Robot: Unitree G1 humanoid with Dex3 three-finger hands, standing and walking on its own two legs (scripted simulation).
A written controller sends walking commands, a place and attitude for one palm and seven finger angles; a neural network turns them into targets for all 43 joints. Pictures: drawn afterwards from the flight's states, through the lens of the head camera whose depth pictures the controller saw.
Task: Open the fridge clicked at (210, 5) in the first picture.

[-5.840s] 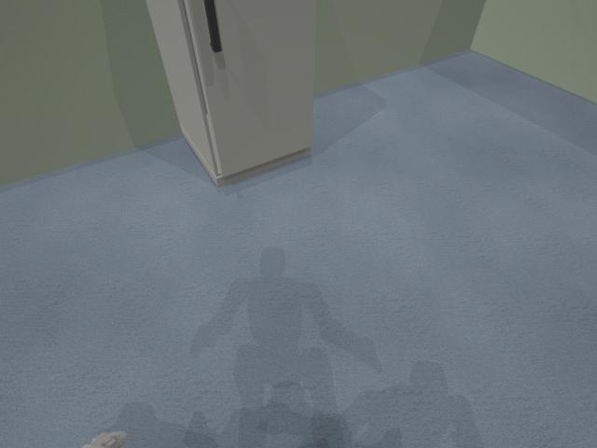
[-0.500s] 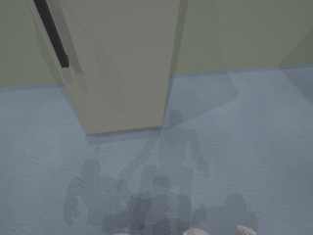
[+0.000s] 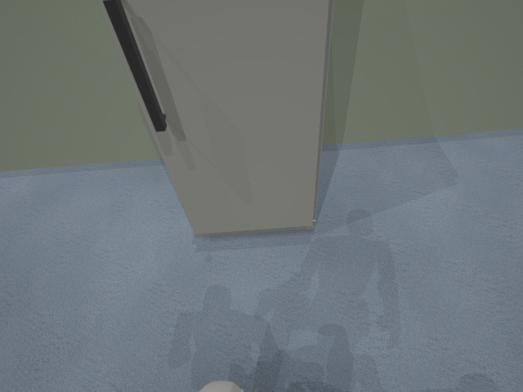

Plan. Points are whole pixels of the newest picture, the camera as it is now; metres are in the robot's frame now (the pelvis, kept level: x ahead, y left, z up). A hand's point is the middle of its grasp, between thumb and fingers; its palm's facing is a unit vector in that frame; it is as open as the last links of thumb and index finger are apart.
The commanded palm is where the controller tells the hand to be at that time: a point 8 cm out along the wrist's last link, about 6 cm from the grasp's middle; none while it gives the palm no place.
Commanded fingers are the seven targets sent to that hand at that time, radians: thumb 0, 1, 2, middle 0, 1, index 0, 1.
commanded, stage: take the last steps up to it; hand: left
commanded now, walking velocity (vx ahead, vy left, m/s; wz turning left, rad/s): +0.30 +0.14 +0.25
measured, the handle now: (142, 69) +0.82 +0.33 +0.11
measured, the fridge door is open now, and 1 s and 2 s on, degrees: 0 0 0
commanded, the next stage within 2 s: come to a stop and stand still in 1.14 s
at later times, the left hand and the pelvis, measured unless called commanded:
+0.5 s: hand out of the picture -0.04 +0.29 -0.18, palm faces +0.16 -0.97 -0.20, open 7.4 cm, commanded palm none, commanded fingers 0.00 0.90 0.90 -0.20 -0.30 -0.20 -0.30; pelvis +0.04 +0.11 +0.00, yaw +5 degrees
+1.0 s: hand (145, 297) +0.34 +0.29 -0.18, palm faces +0.05 -0.98 -0.17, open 7.3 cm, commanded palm none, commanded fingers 0.00 0.90 0.90 -0.20 -0.30 -0.20 -0.30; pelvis +0.23 +0.12 -0.02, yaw +4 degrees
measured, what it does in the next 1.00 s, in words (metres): walks ahead: left foot, then right foot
